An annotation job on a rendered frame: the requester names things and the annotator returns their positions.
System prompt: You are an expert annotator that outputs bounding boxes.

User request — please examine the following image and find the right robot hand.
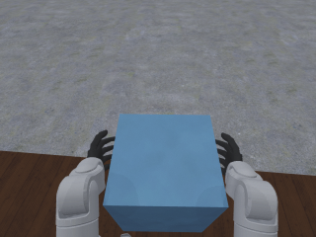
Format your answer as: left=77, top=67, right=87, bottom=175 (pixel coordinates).
left=215, top=132, right=243, bottom=176

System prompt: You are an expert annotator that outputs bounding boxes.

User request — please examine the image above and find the robot left forearm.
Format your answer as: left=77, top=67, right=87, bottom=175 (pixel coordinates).
left=55, top=157, right=106, bottom=237

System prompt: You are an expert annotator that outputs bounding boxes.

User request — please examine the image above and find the robot right forearm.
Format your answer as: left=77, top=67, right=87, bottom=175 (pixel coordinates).
left=225, top=161, right=278, bottom=237

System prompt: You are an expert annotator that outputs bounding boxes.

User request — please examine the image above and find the left robot hand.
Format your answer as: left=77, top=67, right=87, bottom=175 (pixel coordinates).
left=87, top=129, right=116, bottom=171

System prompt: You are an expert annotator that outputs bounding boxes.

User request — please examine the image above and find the carton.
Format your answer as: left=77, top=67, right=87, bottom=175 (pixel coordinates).
left=103, top=114, right=229, bottom=233

